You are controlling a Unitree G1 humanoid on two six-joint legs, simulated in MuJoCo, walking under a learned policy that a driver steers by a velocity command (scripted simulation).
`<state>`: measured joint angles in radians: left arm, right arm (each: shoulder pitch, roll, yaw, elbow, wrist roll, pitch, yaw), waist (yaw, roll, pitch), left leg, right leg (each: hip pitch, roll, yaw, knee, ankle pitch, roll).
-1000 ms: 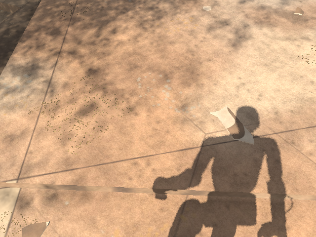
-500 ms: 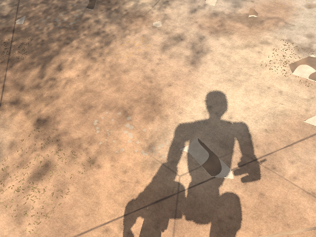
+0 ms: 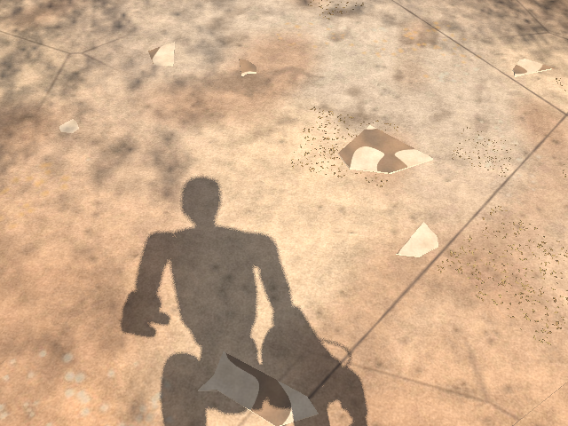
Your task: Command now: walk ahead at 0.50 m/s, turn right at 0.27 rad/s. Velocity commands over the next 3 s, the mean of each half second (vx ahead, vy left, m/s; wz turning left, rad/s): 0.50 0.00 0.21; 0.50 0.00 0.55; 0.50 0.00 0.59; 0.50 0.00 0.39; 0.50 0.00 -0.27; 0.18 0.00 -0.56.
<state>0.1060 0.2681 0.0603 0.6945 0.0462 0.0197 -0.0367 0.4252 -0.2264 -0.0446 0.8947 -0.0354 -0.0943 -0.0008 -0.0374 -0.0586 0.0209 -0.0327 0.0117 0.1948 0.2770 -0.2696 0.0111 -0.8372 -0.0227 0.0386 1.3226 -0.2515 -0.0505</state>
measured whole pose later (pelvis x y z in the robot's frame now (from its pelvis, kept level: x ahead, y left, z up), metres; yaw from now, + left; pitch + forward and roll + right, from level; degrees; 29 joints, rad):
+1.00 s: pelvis +0.52 +0.06 +0.05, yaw +28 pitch +1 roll +1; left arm 0.15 0.25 0.05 0.74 0.04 -0.04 -0.01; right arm 0.34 -0.27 -0.08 0.84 0.00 -0.04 0.01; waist -0.03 -0.03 0.04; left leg -0.18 -0.14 0.00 0.36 -0.19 0.14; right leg -0.59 -0.12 0.03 1.10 -0.29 0.04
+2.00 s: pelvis +0.90 +0.39 +0.05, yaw +58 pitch +1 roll +0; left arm 0.28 0.26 0.03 0.81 0.03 -0.03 -0.03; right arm 0.29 -0.24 -0.04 0.80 -0.01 -0.05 0.01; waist 0.01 -0.03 0.04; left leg -0.20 -0.08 0.05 0.38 -0.19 0.10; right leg -0.50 -0.10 -0.02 1.10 -0.31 -0.01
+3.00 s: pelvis +1.20 +0.73 +0.04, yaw +26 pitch +0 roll -1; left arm 0.23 0.33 0.08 0.76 0.01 0.06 -0.01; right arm 0.16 -0.25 -0.01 0.71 -0.02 -0.01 -0.04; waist 0.02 -0.04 0.08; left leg -0.34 0.02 0.05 0.47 -0.14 0.03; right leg -0.42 0.10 0.05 1.14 -0.49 0.02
